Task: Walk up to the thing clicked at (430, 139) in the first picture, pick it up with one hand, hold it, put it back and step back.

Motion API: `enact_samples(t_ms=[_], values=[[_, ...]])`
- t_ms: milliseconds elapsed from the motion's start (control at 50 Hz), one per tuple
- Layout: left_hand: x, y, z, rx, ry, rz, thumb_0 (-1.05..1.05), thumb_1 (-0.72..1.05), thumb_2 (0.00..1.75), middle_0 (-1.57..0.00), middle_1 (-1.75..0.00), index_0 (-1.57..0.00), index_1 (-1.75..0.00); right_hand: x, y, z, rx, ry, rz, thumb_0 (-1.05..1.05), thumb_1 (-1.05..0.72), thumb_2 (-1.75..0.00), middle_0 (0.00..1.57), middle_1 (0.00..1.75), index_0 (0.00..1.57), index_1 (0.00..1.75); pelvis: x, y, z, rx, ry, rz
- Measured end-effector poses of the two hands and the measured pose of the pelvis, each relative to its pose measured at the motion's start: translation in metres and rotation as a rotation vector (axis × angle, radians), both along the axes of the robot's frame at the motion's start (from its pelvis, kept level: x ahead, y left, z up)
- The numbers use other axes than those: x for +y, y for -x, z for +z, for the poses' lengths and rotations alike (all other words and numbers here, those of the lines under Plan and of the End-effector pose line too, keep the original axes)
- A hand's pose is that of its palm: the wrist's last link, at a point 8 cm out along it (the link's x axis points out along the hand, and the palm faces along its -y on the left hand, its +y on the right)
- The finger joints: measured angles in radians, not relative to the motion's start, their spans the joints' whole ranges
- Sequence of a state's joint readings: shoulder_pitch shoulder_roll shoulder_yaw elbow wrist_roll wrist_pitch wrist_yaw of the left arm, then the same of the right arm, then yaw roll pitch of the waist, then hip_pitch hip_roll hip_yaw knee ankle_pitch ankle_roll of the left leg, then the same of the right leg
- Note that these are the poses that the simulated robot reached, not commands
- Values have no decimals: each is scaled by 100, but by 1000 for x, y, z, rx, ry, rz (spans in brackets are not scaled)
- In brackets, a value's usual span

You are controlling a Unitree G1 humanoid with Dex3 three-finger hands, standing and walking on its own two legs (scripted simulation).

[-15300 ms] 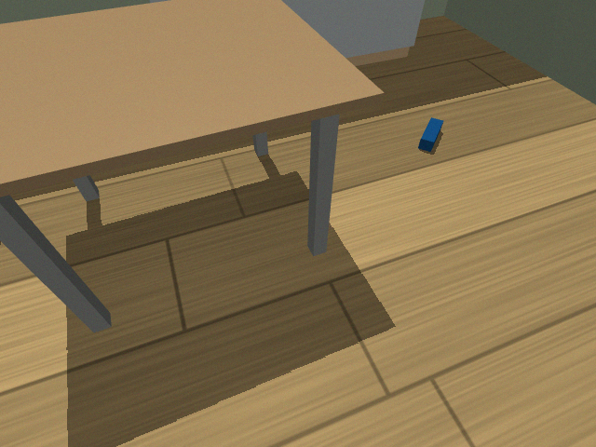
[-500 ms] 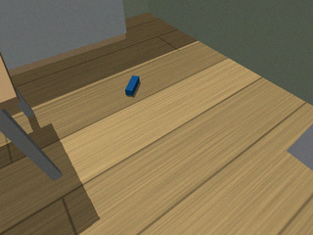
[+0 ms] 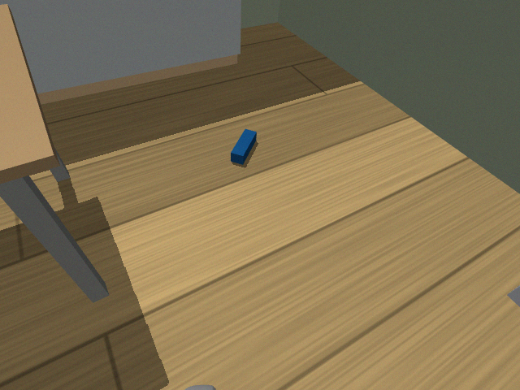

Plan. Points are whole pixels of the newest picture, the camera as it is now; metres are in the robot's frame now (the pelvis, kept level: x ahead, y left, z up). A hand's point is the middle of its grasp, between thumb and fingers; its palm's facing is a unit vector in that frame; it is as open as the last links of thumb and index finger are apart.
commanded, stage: walk up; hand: left
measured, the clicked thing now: (244, 146) +1.46 +0.14 -0.72
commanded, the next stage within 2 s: none
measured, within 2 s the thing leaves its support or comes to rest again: neither
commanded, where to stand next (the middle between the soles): +1.00 -0.08 m, yaw -1 degrees
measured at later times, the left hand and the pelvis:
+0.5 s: hand (162, 252) +0.39 +0.23 -0.12, palm faces -0.09 -0.92 -0.38, open 7.3 cm; pelvis +0.24 -0.03 +0.00, yaw -2 degrees
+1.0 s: hand (164, 208) +0.53 +0.27 -0.15, palm faces -0.10 -0.94 -0.33, open 7.3 cm; pelvis +0.47 -0.01 +0.01, yaw -2 degrees
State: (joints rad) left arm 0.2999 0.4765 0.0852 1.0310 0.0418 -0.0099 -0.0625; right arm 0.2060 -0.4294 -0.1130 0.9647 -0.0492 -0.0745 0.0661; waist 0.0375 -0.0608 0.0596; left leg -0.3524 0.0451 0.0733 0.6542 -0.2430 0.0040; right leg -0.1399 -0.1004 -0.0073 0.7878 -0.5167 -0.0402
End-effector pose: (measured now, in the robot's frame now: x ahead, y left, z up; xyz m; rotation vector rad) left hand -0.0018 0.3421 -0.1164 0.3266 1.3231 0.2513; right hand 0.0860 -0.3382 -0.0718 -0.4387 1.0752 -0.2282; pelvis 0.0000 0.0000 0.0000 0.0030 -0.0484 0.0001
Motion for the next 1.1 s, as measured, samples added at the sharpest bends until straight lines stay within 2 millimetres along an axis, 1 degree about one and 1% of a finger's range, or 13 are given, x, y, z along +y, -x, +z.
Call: enact_samples(t_ms=[140, 280, 400, 460, 500, 580, 660, 780, 860, 900, 940, 1020, 1100], values=[[-3, -102, 14, -95, 57, -81, 1, 91, 89, -20, -30, -21, -30, 28, -11, 9, 34, -40, -70, 1, -90, -90, 21, 30, 21, 30, 15, -55, 18, -5, -3, -9], [-10, -202, 28, -138, 53, -153, 0, 91, 89, -21, -30, -21, -30, 32, -37, -3, 94, -81, -118, 1, -90, -90, 21, 30, 21, 30, 13, -120, 20, -6, -21, -26], [-34, -306, 31, -182, 21, -209, 1, 91, 89, -21, -30, -21, -30, 14, -82, -30, 147, -108, -153, 1, -90, -90, 21, 30, 21, 30, -7, -189, 6, 10, -34, -36], [-54, -358, 32, -240, 9, -214, 1, 91, 89, -20, -30, -21, -30, -1, -116, -47, 173, -108, -158, 1, -90, -90, 21, 30, 21, 30, -19, -223, -3, 6, 10, -32], [-66, -383, 37, -295, 13, -214, 0, 91, 89, -21, -30, -21, -30, -4, -144, -47, 174, -117, -144, 1, -90, -90, 21, 30, 21, 30, -27, -242, -1, 1, -2, -30], [-79, -406, 50, -322, 24, -179, 0, 91, 89, -21, -30, -21, -30, -10, -211, -32, 111, -124, -95, 1, -90, -90, 20, 30, 21, 30, -33, -277, 13, -9, -28, -41], [-76, -415, 51, -265, 19, -169, 0, 90, 89, -21, -30, -21, -30, -17, -276, -16, 14, -112, -59, 1, -90, -90, 20, 30, 21, 30, -33, -311, 20, -6, -12, -55], [-54, -437, 35, -199, 27, -142, 0, 90, 89, -21, -30, -21, -30, -14, -348, -5, 11, -74, -13, 1, -90, -90, 20, 30, 20, 30, -25, -367, 15, 12, 29, -34], [-31, -462, 12, -166, 33, -120, 0, 90, 89, -21, -30, -21, -30, -3, -393, -5, 12, -32, 7, 1, -90, -90, 20, 30, 21, 30, -12, -411, 1, 17, 27, -24], [-25, -477, 2, -134, 32, -111, 0, 90, 89, -21, -30, -21, -30, 3, -410, -5, -11, -16, 4, 1, -90, -90, 20, 30, 21, 30, -6, -429, -3, 13, 0, -36], [-25, -495, 0, -103, 39, -122, 1, 91, 89, -21, -30, -21, -30, 9, -422, 0, -34, -20, -21, 1, -90, -90, 20, 30, 21, 30, -4, -446, 1, 9, 11, -40], [-30, -537, 8, -111, 58, -145, 1, 91, 89, -21, -30, -21, -30, 15, -433, 12, -23, -32, -60, 1, -90, -90, 21, 30, 21, 30, -6, -478, 13, 0, 11, -44], [-38, -580, 18, -147, 65, -154, 1, 91, 89, -21, -30, -21, -30, 10, -444, 12, 29, -43, -70, 1, -90, -90, 21, 30, 21, 30, -12, -508, 19, -5, 1, -43]])
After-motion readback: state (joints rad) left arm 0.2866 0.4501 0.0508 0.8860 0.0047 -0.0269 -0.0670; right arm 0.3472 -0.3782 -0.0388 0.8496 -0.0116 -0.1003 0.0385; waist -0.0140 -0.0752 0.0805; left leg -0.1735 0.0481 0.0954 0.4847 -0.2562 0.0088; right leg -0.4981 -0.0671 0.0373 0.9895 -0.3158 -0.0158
